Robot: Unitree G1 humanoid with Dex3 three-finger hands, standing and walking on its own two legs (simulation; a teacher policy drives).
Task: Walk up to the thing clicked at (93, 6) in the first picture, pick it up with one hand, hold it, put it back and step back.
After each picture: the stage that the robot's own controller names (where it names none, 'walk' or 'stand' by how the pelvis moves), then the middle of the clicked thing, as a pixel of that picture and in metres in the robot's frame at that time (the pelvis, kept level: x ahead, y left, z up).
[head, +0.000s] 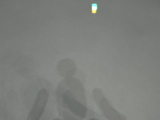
stand; (94, 8) +2.21 -0.20 -0.72
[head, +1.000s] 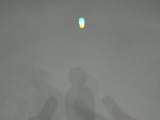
walk; (81, 23) +2.07 +0.13 -0.69
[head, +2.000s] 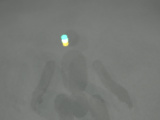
walk; (64, 40) +1.45 +0.32 -0.72
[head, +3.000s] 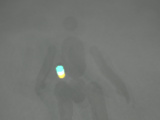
walk; (60, 71) +0.99 +0.30 -0.72
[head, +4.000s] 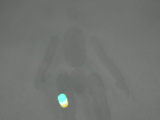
walk; (63, 100) +0.66 +0.26 -0.71
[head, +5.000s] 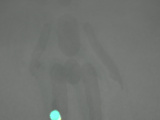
walk; (55, 117) +0.46 +0.23 -0.69
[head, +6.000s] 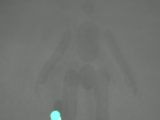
stand; (56, 118) +0.51 +0.19 -0.69
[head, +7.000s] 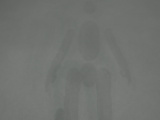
stand; out of the picture +0.45 +0.21 -0.72
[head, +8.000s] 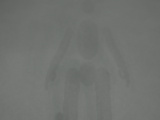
stand; out of the picture +0.42 +0.21 -0.73
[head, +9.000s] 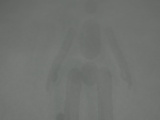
stand; out of the picture +0.42 +0.21 -0.73
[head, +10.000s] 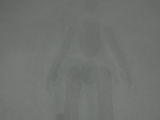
stand; out of the picture +0.41 +0.21 -0.73
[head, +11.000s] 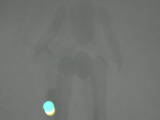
go down; (49, 108) +0.45 +0.21 -0.66
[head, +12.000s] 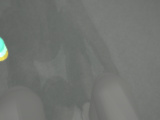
go down; out of the picture +0.49 +0.26 -0.28
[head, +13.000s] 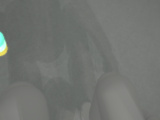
close in; out of the picture +0.49 +0.26 -0.27
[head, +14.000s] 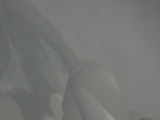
close in; out of the picture +0.47 +0.30 -0.22
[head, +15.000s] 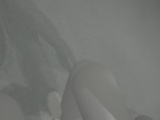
close; out of the picture +0.47 +0.30 -0.23
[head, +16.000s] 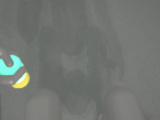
lift; (14, 72) +0.37 +0.24 -0.09
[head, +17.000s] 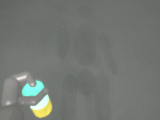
hold; (38, 99) +0.32 +0.16 +0.01
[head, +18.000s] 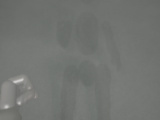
hold; out of the picture +0.21 +0.12 -0.57
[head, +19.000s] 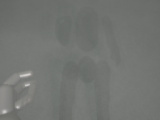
hold; out of the picture +0.08 -0.02 -0.69
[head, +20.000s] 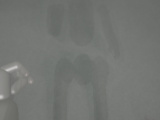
crouch; out of the picture +0.13 +0.05 -0.61
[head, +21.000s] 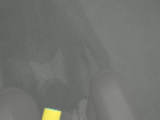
lower; out of the picture +0.18 +0.04 -0.29
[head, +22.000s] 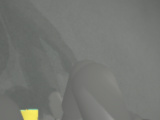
lower; out of the picture +0.19 +0.02 -0.25
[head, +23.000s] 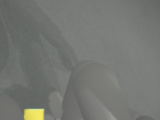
lower; out of the picture +0.18 +0.00 -0.25
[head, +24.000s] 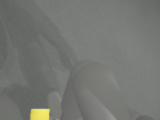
lower; out of the picture +0.18 -0.02 -0.26
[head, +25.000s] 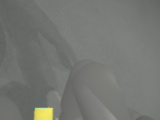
lower; out of the picture +0.17 -0.04 -0.26
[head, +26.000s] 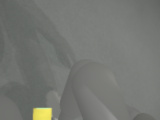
open; out of the picture +0.17 -0.04 -0.26
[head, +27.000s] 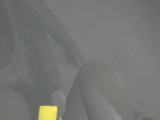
stand; out of the picture +0.18 -0.04 -0.26
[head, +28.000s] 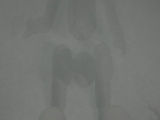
walk; out of the picture +0.11 -0.05 -0.52
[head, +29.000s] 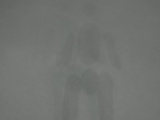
stand; out of the picture +0.05 -0.05 -0.69
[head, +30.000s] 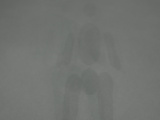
stand; out of the picture +0.07 -0.05 -0.69
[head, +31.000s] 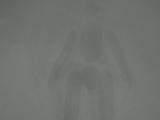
stand; out of the picture +0.06 -0.06 -0.72
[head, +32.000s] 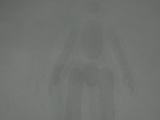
stand; out of the picture +0.06 -0.05 -0.75
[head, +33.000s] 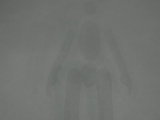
stand; out of the picture +0.05 -0.05 -0.75
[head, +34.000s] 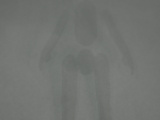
walk; out of the picture +0.12 -0.09 -0.72
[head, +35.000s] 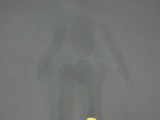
walk; out of the picture +0.36 -0.09 -0.73
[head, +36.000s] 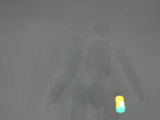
walk; (119, 104) +0.67 -0.25 -0.73
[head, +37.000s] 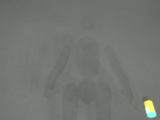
stand; (149, 108) +0.60 -0.55 -0.74
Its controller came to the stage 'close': yes
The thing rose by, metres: 0.68
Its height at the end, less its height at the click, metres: -0.02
